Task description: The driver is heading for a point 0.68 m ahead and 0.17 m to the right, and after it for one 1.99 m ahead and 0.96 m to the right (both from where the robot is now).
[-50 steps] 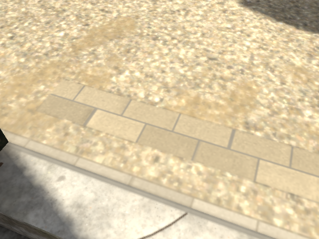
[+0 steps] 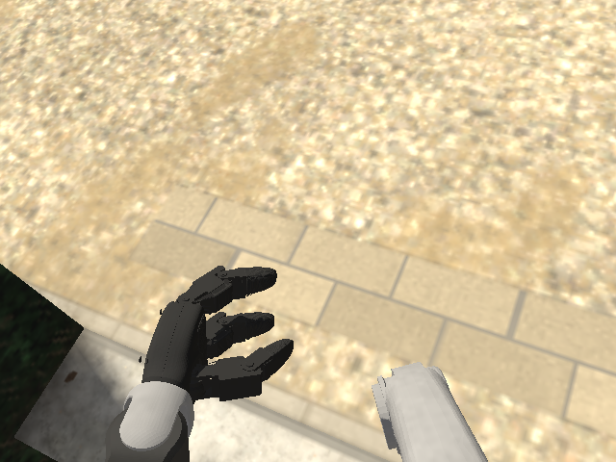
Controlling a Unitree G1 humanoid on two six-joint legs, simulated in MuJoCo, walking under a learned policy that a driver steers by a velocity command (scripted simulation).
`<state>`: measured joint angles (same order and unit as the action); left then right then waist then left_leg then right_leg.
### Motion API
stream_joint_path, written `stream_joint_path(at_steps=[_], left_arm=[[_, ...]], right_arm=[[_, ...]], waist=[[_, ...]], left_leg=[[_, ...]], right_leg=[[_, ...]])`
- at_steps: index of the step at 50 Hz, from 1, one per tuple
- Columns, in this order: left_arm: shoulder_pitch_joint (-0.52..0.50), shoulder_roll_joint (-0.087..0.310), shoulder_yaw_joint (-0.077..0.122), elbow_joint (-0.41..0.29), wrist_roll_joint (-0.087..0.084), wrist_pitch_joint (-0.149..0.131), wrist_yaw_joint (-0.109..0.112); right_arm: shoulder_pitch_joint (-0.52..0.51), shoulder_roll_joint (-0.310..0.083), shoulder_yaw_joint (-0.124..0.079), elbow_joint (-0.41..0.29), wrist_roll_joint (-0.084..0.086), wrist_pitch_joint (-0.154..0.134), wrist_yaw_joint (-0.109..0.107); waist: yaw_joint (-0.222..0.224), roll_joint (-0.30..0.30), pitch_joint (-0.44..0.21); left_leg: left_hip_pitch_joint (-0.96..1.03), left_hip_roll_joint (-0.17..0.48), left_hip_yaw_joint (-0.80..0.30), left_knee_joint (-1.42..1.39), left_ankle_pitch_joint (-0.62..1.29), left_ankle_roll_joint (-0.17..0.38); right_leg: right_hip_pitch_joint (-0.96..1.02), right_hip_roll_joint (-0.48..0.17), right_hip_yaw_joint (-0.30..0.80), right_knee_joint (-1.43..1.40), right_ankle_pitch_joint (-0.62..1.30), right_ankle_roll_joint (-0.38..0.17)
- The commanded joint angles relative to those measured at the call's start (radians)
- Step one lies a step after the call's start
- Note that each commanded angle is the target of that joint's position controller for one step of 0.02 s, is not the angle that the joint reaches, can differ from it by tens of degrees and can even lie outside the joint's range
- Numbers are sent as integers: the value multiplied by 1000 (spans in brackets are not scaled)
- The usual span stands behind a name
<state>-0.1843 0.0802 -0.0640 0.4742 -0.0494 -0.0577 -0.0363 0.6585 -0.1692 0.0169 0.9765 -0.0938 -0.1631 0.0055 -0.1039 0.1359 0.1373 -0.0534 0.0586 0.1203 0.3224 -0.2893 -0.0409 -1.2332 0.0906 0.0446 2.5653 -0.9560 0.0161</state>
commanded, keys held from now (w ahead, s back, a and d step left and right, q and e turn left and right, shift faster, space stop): shift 0.78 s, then w+shift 0.22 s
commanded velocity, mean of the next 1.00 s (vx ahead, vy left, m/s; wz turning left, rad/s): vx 0.12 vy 0.00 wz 0.00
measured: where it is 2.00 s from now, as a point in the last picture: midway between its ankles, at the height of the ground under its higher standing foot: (351, 166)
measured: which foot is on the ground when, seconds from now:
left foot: down 0.00-0.12, up 0.14-0.48, down 0.50-0.92, up 0.94-1.00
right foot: up 0.00-0.10, down 0.12-1.00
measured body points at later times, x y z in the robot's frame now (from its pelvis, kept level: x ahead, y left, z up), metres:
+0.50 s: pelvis +0.17 -0.03 +0.19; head +0.17 +0.00 +0.63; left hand +0.26 +0.18 +0.03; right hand +0.32 -0.24 +0.09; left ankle +0.27 +0.08 -0.53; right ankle +0.19 -0.14 -0.52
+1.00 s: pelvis +0.27 -0.02 +0.21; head +0.27 +0.00 +0.66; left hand +0.29 +0.23 +0.06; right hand +0.37 -0.28 +0.10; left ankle +0.27 +0.08 -0.51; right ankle +0.19 -0.14 -0.52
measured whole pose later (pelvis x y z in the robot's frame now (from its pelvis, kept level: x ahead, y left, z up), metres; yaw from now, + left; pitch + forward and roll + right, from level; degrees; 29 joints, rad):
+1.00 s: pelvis +0.27 -0.02 +0.21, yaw -1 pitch +4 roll -2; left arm 0.37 0.24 0.00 0.97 -0.01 -0.08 0.00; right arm 0.26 -0.25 -0.02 0.87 0.04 -0.09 0.02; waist 0.04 0.00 -0.10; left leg -0.40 0.01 0.00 0.69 -0.34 0.08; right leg -0.14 0.06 0.04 0.41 -0.34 -0.06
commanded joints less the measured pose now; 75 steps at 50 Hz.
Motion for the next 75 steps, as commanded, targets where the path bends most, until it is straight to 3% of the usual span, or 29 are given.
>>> stream_joint_path(at_steps=[1,2,3,5,6,7,8,9,10,13,16,19,22,24,26,30,39,41,45,49,52,55,56,57,58,59,63,71,75], left_arm=[[462,108,-28,-113,41,-33,-80],[363,89,-24,-78,63,8,-37],[368,135,19,-62,54,40,14],[451,251,85,31,102,44,60],[461,269,95,109,96,52,43],[440,346,98,217,99,54,7],[259,270,70,182,91,80,16],[148,163,56,149,53,89,-2],[96,98,52,187,12,85,1],[162,31,57,289,52,27,28],[252,58,54,338,63,9,67],[266,145,59,310,69,46,133],[330,218,85,310,65,26,100],[385,163,71,339,53,23,58],[517,148,78,374,63,33,43],[456,137,80,404,70,92,53],[449,173,71,473,75,46,50],[489,205,79,486,56,40,49],[513,241,82,461,37,-28,40],[608,304,98,460,38,-39,42],[589,295,92,444,29,-37,30],[518,328,87,417,34,-37,18],[460,324,81,396,49,-44,15],[436,234,51,351,53,-73,9],[420,201,44,330,25,-101,12],[374,219,51,326,-10,-114,5],[374,191,49,292,13,-64,5],[230,195,69,187,10,-25,-29],[226,235,97,150,19,-37,-64]], right_arm=[[-670,-347,-46,-265,176,152,-69],[-474,-341,-48,-239,191,111,-65],[-381,-382,-59,-189,184,71,-48],[-299,-441,-117,-129,185,120,-15],[-276,-307,-100,-123,154,125,-15],[-252,-136,-79,-157,94,112,6],[-52,39,-53,-132,136,103,42],[-79,94,-38,-141,143,113,56],[-145,123,-16,-193,121,121,45],[-282,-53,-24,-251,111,120,-9],[-344,-58,-2,-330,66,83,-2],[-412,-55,29,-418,80,86,-16],[-348,-57,17,-337,107,94,-11],[-402,-46,10,-333,63,105,-18],[-436,-124,1,-383,-3,114,-20],[-434,-107,-14,-303,88,109,-21],[-400,-120,-33,-188,96,108,-30],[-358,-177,-57,-153,111,113,-28],[-525,-165,-56,-205,132,81,-13],[-627,-115,-31,-249,132,26,32],[-635,-133,-18,-275,138,11,54],[-382,-165,-37,-174,129,19,52],[-155,-255,-79,-119,133,27,36],[11,-386,-113,-106,121,42,19],[16,-316,-93,-121,102,41,21],[-83,-224,-73,-140,93,39,8],[-303,-102,-28,-162,74,33,16],[-271,-197,-41,-138,69,1,-15],[-260,-288,-63,-173,68,57,-47]], waist=[[544,-236,-306],[442,-286,-301],[445,-128,-354],[455,111,-360],[386,47,-305],[207,-463,-247],[74,-580,-275],[52,-365,-194],[22,-309,-59],[35,-217,-47],[16,-140,-80],[-1,-137,-238],[75,-196,-400],[100,-141,-296],[191,87,-281],[160,-33,-144],[101,-138,-182],[98,-109,-192],[174,-115,-104],[205,-291,-80],[167,-231,-48],[28,-167,-129],[-96,-137,-204],[-138,114,-305],[-114,143,-299],[-81,34,-171],[81,-33,-65],[85,-134,17],[125,-62,-51]], left_leg=[[-605,141,89,-432,756,111],[-837,157,55,-520,1068,130],[-671,129,90,-339,1446,139],[-41,110,-25,172,1731,131],[61,119,-85,473,1347,127],[-229,-107,-130,944,48,77],[-335,-248,-346,1448,-106,63],[-426,-255,-373,1590,-111,75],[-546,-227,-316,1633,-121,75],[-623,-112,-302,1578,-69,96],[-735,-95,-298,1407,-1,98],[-653,-21,-192,824,-213,25],[-241,-9,-126,501,68,37],[-148,-18,-135,226,113,74],[-225,251,-527,14,206,253],[-410,124,-419,-19,-299,166],[-172,26,-225,98,192,139],[-201,17,-248,81,-280,176],[-445,63,-318,88,-301,200],[-745,-8,-141,423,-55,115],[-712,44,-149,391,-96,119],[-38,-67,-32,228,107,106],[257,-18,-127,238,25,151],[443,226,-577,58,-360,261],[458,329,-896,-86,-543,308],[366,347,-825,-82,-507,300],[19,253,-356,-159,-111,199],[-113,146,88,-322,305,88],[127,138,161,-43,1157,3]], right_leg=[[742,-33,-109,-722,333,-48],[1248,72,-262,-654,706,-18],[1303,71,-251,-802,688,-22],[993,38,-66,-1344,515,-86],[886,-20,171,-1629,542,-151],[930,-44,481,-1821,1294,-233],[668,-173,766,-2120,1044,-350],[514,-227,740,-2119,640,-347],[382,-195,645,-2056,382,-282],[386,-167,448,-1970,362,-211],[484,-131,409,-2001,599,-244],[727,-133,330,-2026,904,-233],[795,-178,244,-2074,987,-199],[788,-129,187,-2051,721,-149],[807,-29,71,-1843,469,-46],[980,-71,55,-2055,657,-40],[997,-85,66,-2233,798,-76],[973,-55,41,-2167,482,-118],[1039,-181,184,-2243,389,-224],[1298,-401,489,-2408,340,-317],[1273,-377,366,-2419,469,-285],[901,-249,134,-2286,781,-236],[703,-177,45,-2022,974,-189],[491,-64,-54,-1617,841,-113],[325,-19,50,-1382,525,-112],[182,-82,91,-1210,577,-132],[244,-220,85,-1171,797,-113],[420,-184,-86,-1635,1176,-119],[615,-37,-265,-1875,1118,-153]])
Keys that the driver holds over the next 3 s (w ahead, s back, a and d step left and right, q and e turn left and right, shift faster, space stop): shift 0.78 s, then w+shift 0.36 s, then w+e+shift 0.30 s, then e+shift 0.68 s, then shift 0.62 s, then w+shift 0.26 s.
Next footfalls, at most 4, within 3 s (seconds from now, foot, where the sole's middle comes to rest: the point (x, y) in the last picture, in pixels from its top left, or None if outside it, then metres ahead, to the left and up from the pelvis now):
0.12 right None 0.23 -0.14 -0.56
0.50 left None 0.31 0.08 -0.56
1.12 left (294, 419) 0.40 0.11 -0.56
1.58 right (389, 191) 0.84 -0.13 -0.56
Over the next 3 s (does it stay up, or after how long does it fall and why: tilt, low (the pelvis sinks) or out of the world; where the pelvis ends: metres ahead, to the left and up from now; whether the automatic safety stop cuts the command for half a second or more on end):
stays up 0.92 -0.06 0.22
